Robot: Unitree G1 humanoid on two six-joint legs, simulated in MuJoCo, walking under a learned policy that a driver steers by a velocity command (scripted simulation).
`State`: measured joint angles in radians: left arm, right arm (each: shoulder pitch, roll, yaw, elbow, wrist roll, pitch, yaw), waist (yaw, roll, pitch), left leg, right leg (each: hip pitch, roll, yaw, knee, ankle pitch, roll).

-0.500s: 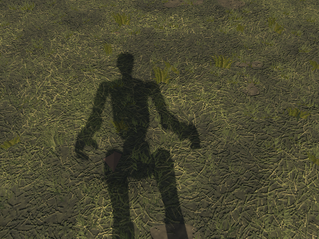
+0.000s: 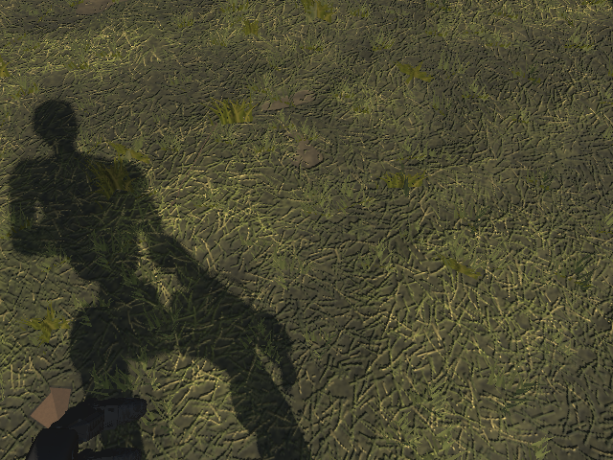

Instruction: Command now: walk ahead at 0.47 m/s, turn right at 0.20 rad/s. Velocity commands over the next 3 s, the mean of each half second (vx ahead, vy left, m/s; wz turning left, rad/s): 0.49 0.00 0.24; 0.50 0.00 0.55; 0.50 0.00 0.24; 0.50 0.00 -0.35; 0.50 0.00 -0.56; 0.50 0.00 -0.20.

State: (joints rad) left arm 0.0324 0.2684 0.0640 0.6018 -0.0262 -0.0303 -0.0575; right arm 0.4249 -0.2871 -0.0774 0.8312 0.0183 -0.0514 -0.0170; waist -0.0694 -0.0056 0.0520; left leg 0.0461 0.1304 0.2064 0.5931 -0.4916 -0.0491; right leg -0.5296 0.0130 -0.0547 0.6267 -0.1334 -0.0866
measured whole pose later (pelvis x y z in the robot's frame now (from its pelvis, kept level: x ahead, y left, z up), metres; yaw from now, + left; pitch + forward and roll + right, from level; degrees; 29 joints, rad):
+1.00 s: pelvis +0.58 +0.06 +0.01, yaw +30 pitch +2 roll +0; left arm 0.05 0.28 0.03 0.66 0.00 -0.12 -0.02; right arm 0.37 -0.31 -0.08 0.70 0.02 -0.03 -0.01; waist -0.08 -0.02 0.00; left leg -0.12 -0.10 -0.23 0.57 -0.46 0.04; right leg -0.46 0.01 0.07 0.48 -0.07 0.01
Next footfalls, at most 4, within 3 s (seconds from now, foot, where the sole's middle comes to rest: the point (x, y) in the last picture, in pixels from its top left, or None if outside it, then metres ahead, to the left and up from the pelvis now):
0.54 left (240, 453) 0.45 0.13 -0.75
1.00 right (285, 311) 0.77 0.03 -0.75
1.48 left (136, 296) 0.84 0.38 -0.75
2.02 right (177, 179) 1.21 0.31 -0.75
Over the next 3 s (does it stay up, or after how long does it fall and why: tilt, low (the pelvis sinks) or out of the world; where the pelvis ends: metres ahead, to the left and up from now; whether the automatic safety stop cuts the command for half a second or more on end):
stays up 1.54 0.42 0.02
